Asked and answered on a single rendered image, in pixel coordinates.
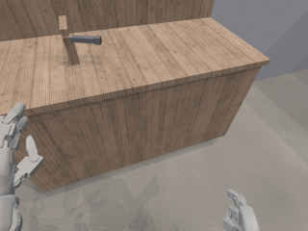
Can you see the robot left hand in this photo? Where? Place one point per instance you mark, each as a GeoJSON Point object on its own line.
{"type": "Point", "coordinates": [11, 128]}

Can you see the tap lever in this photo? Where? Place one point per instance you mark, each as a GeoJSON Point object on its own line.
{"type": "Point", "coordinates": [97, 40]}

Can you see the robot right hand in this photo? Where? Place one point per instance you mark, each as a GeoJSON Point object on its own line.
{"type": "Point", "coordinates": [243, 219]}

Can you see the robot left forearm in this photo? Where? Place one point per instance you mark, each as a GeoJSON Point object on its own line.
{"type": "Point", "coordinates": [10, 218]}

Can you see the counter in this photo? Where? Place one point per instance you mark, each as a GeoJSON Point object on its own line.
{"type": "Point", "coordinates": [166, 76]}

